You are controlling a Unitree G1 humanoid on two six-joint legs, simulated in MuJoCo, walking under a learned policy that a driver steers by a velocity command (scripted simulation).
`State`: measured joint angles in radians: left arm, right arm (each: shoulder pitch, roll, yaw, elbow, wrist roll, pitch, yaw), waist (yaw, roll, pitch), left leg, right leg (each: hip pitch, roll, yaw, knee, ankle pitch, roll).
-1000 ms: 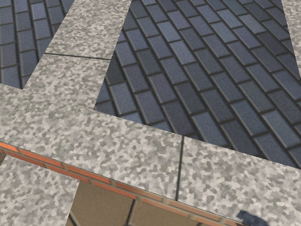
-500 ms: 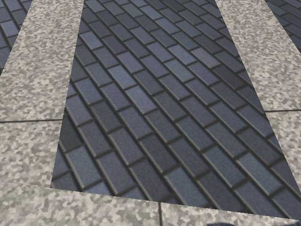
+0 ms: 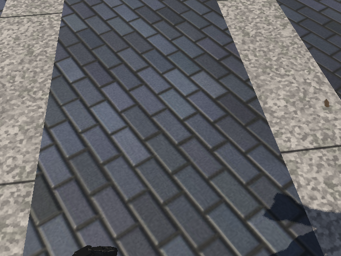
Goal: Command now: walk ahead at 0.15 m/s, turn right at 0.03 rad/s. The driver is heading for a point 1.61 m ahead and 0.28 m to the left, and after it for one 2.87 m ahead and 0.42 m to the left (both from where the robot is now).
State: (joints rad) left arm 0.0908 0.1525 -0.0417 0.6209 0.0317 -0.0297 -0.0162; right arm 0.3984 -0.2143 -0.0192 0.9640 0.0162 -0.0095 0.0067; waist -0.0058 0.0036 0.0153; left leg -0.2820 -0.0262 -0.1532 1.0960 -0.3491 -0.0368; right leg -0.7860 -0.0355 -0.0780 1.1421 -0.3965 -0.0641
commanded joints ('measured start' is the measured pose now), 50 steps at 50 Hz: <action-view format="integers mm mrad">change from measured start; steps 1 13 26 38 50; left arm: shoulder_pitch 83 237 198 65 45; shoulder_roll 108 175 174 122 151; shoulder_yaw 57 92 101 72 80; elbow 46 282 312 312 376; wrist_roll -43 -23 -42 -25 -34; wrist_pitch -9 -43 5 0 31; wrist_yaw -7 49 29 31 49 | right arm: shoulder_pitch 13 -111 29 -50 -34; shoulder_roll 11 -57 -95 -107 -62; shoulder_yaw -5 0 -37 -2 -14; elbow -91 -220 -44 -18 69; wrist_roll -4 -22 -21 -45 -22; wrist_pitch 29 -6 -27 -70 -3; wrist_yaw -9 -18 -19 -39 -41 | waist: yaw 14 -41 -37 14 -14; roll -92 -108 -18 123 -59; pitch -57 -47 -44 -82 -29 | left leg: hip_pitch -367 -565 111 77 73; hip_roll -3 79 86 204 49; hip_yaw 65 99 171 86 165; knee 522 179 -742 -838 -770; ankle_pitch -98 217 116 666 289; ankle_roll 45 49 105 178 86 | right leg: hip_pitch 261 444 380 346 636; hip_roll -257 -213 -106 -4 -25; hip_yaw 572 302 117 96 128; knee -728 -1007 -719 -446 -718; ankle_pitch -227 -186 -43 228 510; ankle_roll -140 -161 -85 68 -4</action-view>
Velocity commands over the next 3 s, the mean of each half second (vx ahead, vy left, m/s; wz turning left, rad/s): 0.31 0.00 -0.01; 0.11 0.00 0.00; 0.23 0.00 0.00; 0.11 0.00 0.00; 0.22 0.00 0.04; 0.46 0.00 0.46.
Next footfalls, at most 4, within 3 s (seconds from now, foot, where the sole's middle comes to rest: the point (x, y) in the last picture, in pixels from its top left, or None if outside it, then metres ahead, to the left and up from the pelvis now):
0.54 left None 0.20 0.15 -0.68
0.88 right None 0.29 -0.08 -0.68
1.66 right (197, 227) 0.55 -0.06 -0.68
2.00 left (135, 247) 0.48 0.17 -0.68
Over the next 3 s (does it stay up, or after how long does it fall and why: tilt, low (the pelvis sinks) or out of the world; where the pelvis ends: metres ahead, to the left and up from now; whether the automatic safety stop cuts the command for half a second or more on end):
stays up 0.82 0.10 0.09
